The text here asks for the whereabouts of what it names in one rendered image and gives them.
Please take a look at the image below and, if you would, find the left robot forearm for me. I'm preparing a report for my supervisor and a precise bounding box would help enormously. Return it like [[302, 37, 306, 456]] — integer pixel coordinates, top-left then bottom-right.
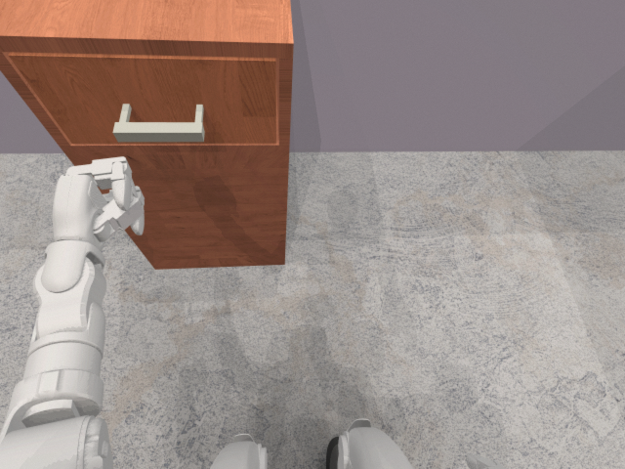
[[0, 239, 106, 444]]

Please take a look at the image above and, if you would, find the cabinet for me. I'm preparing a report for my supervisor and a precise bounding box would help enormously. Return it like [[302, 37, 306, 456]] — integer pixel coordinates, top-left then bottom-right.
[[0, 0, 294, 270]]

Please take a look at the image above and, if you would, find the robot left hand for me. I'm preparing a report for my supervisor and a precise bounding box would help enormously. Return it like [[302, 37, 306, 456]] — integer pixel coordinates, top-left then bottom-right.
[[53, 156, 145, 252]]

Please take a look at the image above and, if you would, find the right robot shin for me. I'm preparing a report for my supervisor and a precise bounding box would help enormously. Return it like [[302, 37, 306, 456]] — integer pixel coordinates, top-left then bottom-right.
[[337, 419, 371, 469]]

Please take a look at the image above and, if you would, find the left robot shin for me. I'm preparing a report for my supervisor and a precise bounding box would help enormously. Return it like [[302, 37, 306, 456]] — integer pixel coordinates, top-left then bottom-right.
[[233, 434, 255, 443]]

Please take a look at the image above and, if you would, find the drawer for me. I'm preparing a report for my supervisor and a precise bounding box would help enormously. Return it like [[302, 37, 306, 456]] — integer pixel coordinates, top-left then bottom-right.
[[8, 52, 276, 144]]

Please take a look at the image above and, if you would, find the handle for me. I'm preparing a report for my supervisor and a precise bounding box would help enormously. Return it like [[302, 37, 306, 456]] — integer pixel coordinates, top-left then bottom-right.
[[112, 104, 205, 142]]

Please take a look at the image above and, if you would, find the robot shin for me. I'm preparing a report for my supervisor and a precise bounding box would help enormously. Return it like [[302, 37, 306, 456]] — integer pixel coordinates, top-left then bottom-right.
[[233, 434, 255, 443], [337, 419, 371, 469]]

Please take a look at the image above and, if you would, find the left robot upper arm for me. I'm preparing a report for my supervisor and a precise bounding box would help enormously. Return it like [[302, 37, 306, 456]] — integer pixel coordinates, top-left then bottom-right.
[[0, 415, 113, 469]]

